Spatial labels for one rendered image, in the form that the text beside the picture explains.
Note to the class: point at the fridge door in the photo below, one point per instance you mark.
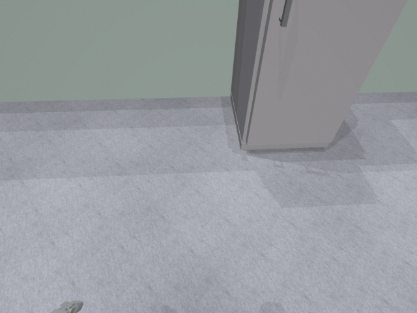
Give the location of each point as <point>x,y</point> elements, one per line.
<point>311,71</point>

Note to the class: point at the handle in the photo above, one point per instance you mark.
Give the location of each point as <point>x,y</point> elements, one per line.
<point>286,11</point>

